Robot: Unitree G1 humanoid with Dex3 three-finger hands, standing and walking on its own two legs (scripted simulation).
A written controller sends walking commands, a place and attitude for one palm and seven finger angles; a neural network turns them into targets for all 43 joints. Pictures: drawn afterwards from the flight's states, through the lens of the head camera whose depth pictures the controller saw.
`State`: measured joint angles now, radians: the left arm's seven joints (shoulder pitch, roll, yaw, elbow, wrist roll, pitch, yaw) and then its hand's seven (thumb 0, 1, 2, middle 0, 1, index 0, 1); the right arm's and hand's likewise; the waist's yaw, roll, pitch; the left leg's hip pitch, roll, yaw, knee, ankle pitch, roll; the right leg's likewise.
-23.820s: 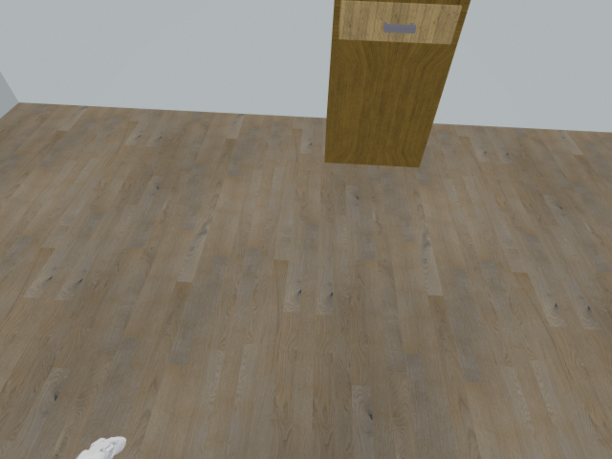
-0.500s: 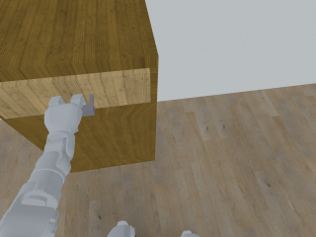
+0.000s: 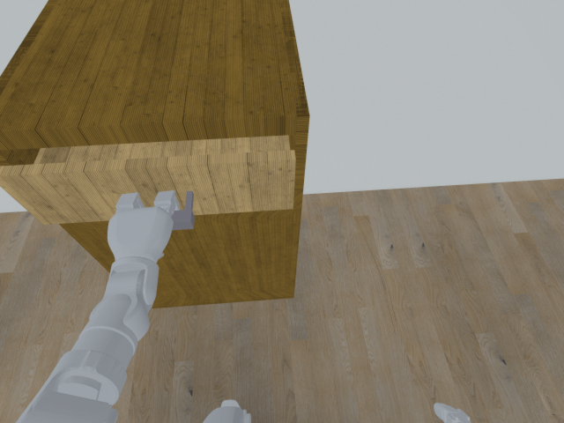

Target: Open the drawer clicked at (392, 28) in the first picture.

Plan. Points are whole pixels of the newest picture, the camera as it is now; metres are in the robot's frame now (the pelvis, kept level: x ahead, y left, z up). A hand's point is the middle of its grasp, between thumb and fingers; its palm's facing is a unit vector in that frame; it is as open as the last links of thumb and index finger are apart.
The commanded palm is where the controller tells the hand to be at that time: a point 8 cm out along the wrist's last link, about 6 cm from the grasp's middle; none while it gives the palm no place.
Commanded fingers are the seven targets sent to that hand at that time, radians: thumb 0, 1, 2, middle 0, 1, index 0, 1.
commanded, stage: pull the drawer open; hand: left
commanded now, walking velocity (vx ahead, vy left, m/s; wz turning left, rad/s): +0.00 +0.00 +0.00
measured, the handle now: (156, 210) +0.44 +0.22 -0.01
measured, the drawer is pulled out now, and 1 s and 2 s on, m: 0.05 0.11 0.24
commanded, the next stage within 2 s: none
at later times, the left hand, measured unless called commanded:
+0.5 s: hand (154, 246) +0.38 +0.22 -0.03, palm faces -0.04 -0.03 -1.00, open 5.8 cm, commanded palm +0.37 +0.21 +0.02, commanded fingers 0.00 0.90 0.90 -0.40 -1.35 -0.40 -1.35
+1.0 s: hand (150, 282) +0.32 +0.21 -0.03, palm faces -0.01 -0.09 -1.00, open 5.8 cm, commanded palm +0.31 +0.21 +0.02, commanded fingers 0.00 0.90 0.90 -0.40 -1.35 -0.40 -1.35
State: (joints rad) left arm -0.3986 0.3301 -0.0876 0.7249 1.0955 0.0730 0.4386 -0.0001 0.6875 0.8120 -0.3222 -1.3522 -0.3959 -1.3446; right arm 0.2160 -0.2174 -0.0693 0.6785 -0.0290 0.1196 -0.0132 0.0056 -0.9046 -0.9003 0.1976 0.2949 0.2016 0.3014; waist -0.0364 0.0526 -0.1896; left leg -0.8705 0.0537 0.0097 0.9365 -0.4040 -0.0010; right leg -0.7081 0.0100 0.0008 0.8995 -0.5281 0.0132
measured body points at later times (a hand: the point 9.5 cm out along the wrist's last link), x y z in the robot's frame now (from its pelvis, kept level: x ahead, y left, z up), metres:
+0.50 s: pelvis -0.03 -0.01 -0.01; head +0.05 -0.02 +0.43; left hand +0.38 +0.22 +0.03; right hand +0.00 -0.28 -0.15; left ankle +0.02 +0.12 -0.68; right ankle -0.06 -0.13 -0.68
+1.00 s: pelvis +0.00 +0.00 +0.01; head +0.06 +0.00 +0.45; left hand +0.32 +0.21 +0.03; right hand +0.11 -0.25 -0.12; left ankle +0.02 +0.12 -0.68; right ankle -0.06 -0.13 -0.68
